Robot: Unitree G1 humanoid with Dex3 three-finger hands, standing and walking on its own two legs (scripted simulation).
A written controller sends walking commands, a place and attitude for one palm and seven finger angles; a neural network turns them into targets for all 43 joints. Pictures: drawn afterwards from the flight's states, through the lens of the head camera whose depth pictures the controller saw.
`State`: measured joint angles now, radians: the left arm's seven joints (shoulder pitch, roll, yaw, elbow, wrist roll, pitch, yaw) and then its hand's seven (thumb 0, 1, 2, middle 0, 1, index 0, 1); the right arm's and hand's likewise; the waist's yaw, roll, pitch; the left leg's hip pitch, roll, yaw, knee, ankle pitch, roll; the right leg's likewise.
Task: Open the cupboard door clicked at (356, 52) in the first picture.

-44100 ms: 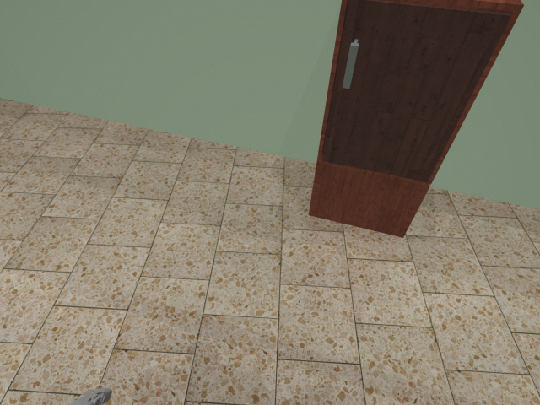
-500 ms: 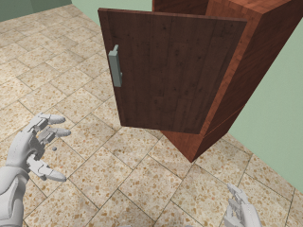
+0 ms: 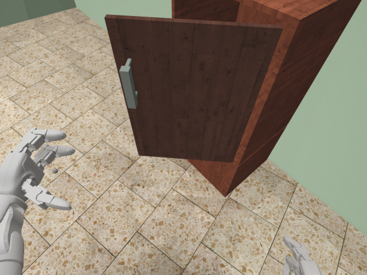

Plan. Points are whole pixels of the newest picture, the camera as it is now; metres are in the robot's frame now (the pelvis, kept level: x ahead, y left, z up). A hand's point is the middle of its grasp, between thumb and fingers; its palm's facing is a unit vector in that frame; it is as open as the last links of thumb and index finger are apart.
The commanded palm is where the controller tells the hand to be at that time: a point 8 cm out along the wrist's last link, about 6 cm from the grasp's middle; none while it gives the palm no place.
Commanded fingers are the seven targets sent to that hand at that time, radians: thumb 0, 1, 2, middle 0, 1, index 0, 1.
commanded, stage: raise the hand with hooked fingers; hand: left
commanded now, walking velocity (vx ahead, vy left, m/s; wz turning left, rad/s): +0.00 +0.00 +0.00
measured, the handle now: (130, 83) +0.59 +0.19 +0.06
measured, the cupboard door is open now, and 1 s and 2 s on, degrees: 45 45 45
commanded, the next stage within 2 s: move the hooked fingers beside the handle in 0.14 s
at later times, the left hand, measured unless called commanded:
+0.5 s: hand (60, 157) +0.32 +0.28 +0.08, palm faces +0.01 -1.00 -0.04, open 14.0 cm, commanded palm +0.30 +0.33 +0.08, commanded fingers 0.00 -0.50 0.30 -0.30 -1.20 -0.30 -1.20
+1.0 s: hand (79, 126) +0.41 +0.27 +0.08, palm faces -0.03 -1.00 -0.02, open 14.0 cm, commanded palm +0.39 +0.32 +0.07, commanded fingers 0.00 -0.50 0.30 -0.30 -1.20 -0.30 -1.20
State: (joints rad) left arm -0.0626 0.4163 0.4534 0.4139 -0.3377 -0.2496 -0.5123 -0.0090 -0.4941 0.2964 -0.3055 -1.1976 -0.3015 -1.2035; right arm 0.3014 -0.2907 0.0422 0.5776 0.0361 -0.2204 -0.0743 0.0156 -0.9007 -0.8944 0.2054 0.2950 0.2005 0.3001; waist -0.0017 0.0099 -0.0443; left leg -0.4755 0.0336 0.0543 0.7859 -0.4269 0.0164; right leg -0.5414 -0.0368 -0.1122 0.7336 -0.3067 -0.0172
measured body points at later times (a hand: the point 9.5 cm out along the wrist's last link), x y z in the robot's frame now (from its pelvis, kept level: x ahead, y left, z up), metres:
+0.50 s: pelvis -0.02 +0.00 -0.01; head +0.04 +0.01 +0.44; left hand +0.32 +0.33 +0.08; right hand +0.13 -0.26 -0.09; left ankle -0.02 +0.10 -0.71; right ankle +0.04 -0.11 -0.71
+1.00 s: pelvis +0.00 +0.01 -0.01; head +0.08 +0.02 +0.43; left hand +0.41 +0.33 +0.08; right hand +0.07 -0.26 -0.11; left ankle -0.02 +0.10 -0.71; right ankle +0.04 -0.11 -0.71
